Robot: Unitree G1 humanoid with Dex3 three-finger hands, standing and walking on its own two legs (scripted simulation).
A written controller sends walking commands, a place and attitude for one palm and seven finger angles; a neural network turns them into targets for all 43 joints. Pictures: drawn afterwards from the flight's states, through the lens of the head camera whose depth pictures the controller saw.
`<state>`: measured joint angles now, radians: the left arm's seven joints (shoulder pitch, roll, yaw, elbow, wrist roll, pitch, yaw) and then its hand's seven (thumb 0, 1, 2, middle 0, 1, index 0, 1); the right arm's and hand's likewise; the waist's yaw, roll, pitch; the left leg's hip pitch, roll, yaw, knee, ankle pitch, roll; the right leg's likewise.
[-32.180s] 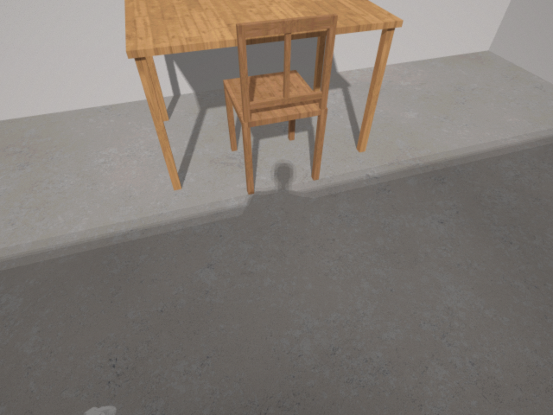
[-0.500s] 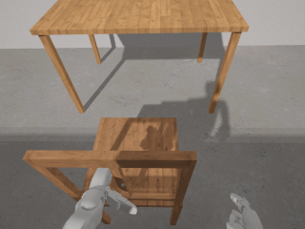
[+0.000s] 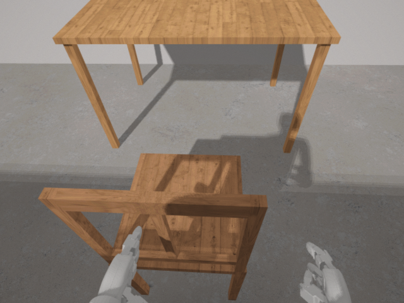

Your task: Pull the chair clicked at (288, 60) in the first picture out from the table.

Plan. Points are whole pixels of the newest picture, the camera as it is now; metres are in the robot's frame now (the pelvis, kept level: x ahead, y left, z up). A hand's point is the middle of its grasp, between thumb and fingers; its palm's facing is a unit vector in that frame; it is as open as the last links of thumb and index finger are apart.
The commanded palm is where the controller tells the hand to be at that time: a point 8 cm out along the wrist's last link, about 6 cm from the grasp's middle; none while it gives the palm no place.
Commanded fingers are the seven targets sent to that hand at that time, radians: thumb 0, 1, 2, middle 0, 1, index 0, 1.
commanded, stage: draw the fingers out of the gap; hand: left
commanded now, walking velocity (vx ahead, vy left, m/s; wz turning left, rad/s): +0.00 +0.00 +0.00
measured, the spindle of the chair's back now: (166, 236) +0.28 +0.10 -0.07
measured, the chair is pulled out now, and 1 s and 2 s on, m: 0.68 0.68 0.68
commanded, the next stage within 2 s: draw the hand back to the body in 0.18 s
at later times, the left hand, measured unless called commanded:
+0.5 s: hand (127, 281) +0.17 +0.13 +0.04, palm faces +0.02 -1.00 +0.01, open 17.5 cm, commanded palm +0.12 +0.19 +0.04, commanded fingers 0.00 -0.55 0.20 0.00 0.00 0.00 0.00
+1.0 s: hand (71, 271) +0.17 +0.20 +0.09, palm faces +0.18 -0.92 -0.35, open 16.1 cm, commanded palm +0.13 +0.25 +0.13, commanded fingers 0.00 0.03 0.48 -0.08 -0.12 -0.08 -0.12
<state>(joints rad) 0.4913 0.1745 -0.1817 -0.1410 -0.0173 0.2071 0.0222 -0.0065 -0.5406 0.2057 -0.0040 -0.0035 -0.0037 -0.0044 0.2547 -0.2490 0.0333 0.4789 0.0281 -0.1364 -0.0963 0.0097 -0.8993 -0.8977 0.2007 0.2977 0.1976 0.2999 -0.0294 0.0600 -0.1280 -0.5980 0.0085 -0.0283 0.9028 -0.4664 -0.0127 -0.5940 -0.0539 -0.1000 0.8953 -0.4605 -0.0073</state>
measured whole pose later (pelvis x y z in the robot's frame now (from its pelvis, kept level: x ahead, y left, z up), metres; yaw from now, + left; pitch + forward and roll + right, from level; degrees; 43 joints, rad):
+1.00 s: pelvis +0.00 +0.01 +0.01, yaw -1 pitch +4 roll -2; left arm 0.69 0.29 0.07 -0.45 -0.04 -0.02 0.10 -0.01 -0.29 0.33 -0.04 -0.06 -0.04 -0.06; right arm 0.25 -0.20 0.02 0.54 0.04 -0.10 -0.13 0.01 -0.90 -0.90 0.20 0.30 0.20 0.30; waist 0.03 0.08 -0.10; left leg -0.46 0.02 -0.03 0.85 -0.46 0.00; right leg -0.44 -0.03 -0.10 0.80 -0.42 0.00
